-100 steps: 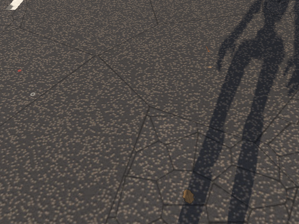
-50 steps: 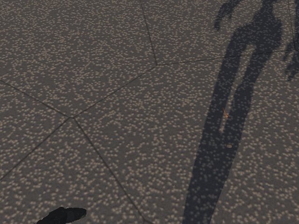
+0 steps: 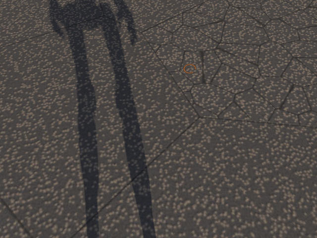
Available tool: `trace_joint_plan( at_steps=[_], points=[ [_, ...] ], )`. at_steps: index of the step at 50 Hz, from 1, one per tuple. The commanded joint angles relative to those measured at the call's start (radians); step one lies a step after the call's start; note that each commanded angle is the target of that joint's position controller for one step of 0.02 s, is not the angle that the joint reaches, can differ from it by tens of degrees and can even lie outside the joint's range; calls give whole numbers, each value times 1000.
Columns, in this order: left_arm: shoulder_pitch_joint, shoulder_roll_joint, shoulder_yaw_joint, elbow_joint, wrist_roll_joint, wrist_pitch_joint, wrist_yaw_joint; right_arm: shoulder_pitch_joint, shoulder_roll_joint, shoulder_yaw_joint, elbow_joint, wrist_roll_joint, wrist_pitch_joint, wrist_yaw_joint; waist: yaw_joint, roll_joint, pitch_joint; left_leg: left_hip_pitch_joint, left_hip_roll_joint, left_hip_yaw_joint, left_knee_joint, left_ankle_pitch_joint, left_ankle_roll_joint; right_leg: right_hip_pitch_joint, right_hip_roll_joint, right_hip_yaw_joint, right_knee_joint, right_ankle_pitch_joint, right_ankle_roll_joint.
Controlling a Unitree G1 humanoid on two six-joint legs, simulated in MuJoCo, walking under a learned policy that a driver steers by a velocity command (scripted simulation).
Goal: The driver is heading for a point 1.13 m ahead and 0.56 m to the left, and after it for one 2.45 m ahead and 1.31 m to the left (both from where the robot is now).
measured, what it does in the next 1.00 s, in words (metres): walks ahead, turning left: left foot, then right foot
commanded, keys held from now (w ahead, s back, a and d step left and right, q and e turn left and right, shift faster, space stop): q+shift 0.50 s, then w+q+shift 0.28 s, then w+shift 0.22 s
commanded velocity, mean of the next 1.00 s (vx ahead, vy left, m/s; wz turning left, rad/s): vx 0.38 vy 0.00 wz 0.71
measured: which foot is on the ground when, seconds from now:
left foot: up 0.00-0.32, down 0.34-0.76, up 0.78-1.00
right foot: down 0.00-0.36, up 0.38-0.76, down 0.78-1.00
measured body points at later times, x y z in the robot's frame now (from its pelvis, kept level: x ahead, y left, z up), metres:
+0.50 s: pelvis +0.14 +0.06 +0.01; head +0.17 +0.09 +0.46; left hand +0.21 +0.36 -0.10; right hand +0.33 -0.18 -0.09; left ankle +0.18 +0.14 -0.72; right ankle +0.16 -0.08 -0.64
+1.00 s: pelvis +0.26 +0.11 +0.02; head +0.28 +0.10 +0.47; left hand +0.06 +0.33 -0.07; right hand +0.59 +0.10 -0.05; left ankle +0.19 +0.26 -0.63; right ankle +0.28 -0.05 -0.72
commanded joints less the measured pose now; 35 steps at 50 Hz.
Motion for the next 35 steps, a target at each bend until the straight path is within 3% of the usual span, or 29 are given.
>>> trace_joint_plan(
  at_steps=[1,4,7,9,12,15,16,17,18,19,20,22,23,25,27,29,33,35],
  points=[
    [75,116,29,-35,-2,-47,6,227,-116,-39,25,-12,47,9,-23,51,-173,81,19,-3,-108,35,6,73,-395,229,-283,870,-100],
    [42,101,27,-37,-6,-46,11,168,-92,-48,-1,-2,51,21,-31,-13,-187,-8,19,37,-236,187,27,156,-336,76,-276,867,-46],
    [30,73,21,-44,-15,-31,26,71,-67,-43,-35,-7,52,38,0,-74,-167,-22,14,91,-424,340,37,199,-297,-36,-263,743,-3],
    [65,81,25,-38,-17,-19,34,17,-61,-42,-62,-14,56,50,32,-84,-161,-26,2,123,-525,371,44,252,-318,-65,-237,699,-2],
    [98,107,38,-37,-11,5,40,-15,-76,-51,-99,-27,63,63,57,-86,-153,-22,-25,159,-602,273,63,314,-372,-72,-156,660,-1],
    [88,129,51,-50,-11,25,44,18,-93,-65,-125,-28,65,60,42,-91,-151,30,-62,171,-668,130,103,321,-418,-72,-10,697,24],
    [73,136,55,-55,-15,30,44,70,-96,-70,-120,-28,59,53,10,-72,-170,99,-79,167,-733,153,126,300,-412,-88,99,703,52],
    [66,154,61,-65,-16,34,40,170,-137,-85,-105,-31,46,39,-53,26,-215,249,-48,65,-834,394,176,206,-361,-114,315,602,112],
    [72,112,53,-120,-7,39,27,204,-290,-124,-109,-26,42,22,-30,244,-241,403,185,-298,-852,984,281,-60,-193,-128,607,-105,179],
    [67,65,35,-168,3,58,23,216,-358,-149,-118,8,56,24,-26,294,-362,489,298,-608,-948,1025,464,-227,-41,94,792,-530,220],
    [53,81,30,-154,11,61,24,181,-325,-146,-136,21,69,24,-27,119,-317,449,289,-535,-983,774,450,-267,-104,194,811,-479,228],
    [-19,101,38,-160,0,52,29,45,-224,-114,-151,8,94,16,28,24,-129,270,161,-376,-1034,487,342,-288,-147,198,671,-295,226],
    [-12,112,41,-163,11,56,32,-4,-202,-109,-168,13,98,14,48,48,-120,227,104,-324,-1037,454,297,-249,-157,196,602,-243,230],
    [16,94,35,-150,20,75,28,-8,-211,-112,-177,4,92,22,48,56,-176,225,58,-292,-1015,520,265,-192,-134,183,564,-206,238],
    [17,85,29,-156,19,75,11,17,-245,-127,-176,-1,83,32,32,61,-237,233,21,-340,-1077,65,263,-165,-137,189,465,-186,244],
    [-20,101,32,-174,20,71,0,13,-270,-135,-191,-7,84,42,14,135,-211,216,21,-432,-1141,-222,264,-178,-122,188,385,-192,251],
    [-78,101,28,-192,11,40,-5,3,-283,-140,-208,-13,77,49,-4,141,-174,181,5,-482,-1113,-227,243,-132,-97,198,221,-179,246],
    [-41,99,25,-184,-3,27,-5,-70,-280,-138,-236,-9,75,52,30,145,-172,76,-29,-459,-1085,-178,219,15,-73,191,108,-196,227]
  ],
)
